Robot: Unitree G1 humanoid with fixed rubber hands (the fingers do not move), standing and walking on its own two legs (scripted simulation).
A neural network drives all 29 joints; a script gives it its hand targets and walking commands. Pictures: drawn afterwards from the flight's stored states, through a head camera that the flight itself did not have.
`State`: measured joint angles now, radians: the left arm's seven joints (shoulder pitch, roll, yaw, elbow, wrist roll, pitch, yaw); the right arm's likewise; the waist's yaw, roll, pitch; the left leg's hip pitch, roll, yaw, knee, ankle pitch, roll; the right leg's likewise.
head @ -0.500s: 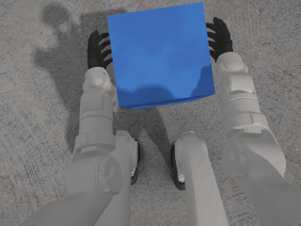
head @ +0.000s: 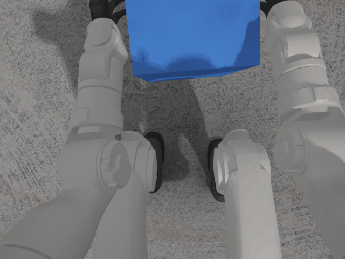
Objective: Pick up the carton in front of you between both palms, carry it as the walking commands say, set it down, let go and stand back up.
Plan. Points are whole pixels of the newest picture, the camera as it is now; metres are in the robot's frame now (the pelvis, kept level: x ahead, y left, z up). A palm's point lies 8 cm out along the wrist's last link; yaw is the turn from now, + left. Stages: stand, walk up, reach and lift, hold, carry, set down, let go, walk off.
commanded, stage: set down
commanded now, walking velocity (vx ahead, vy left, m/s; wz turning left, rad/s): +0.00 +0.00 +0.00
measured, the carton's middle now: (186, 28) +0.53 -0.01 -0.23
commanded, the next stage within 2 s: none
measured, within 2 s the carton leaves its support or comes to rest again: rests again in 0.86 s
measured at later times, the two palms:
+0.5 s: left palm (103, 24) +0.53 +0.14 -0.16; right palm (264, 8) +0.54 -0.16 -0.19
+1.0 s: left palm (98, 28) +0.53 +0.16 -0.18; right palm (258, 8) +0.54 -0.15 -0.19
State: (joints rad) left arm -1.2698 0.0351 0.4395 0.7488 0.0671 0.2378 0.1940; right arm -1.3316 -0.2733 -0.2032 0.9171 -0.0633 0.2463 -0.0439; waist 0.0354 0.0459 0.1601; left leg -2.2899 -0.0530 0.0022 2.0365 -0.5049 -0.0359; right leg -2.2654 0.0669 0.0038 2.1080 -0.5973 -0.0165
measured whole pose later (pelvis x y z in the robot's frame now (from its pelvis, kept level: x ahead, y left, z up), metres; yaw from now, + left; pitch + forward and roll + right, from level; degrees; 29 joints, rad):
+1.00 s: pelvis +0.00 +0.01 -0.03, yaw +0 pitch +39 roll +2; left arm -1.34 0.16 0.54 1.01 0.09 0.13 0.07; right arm -1.44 -0.25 -0.25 1.07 -0.16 0.18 0.07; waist 0.02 0.09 0.26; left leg -2.31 -0.09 0.01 2.15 -0.53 -0.04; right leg -2.26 0.06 0.01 2.23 -0.64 0.00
